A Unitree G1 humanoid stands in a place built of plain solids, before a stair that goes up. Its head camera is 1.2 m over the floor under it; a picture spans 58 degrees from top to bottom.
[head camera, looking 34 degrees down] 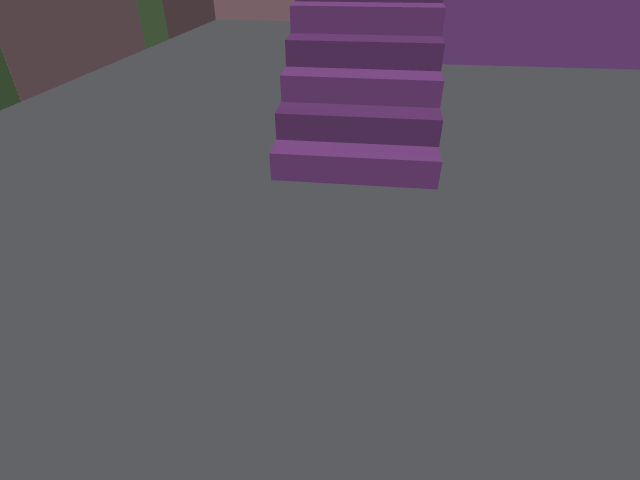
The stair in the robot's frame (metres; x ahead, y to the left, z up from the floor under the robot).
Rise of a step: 0.18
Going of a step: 0.20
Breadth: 1.02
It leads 7 degrees to the right of straight ahead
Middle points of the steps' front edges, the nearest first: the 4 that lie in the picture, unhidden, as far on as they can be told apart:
2.38 -0.20 0.18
2.59 -0.23 0.35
2.79 -0.25 0.53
2.99 -0.28 0.71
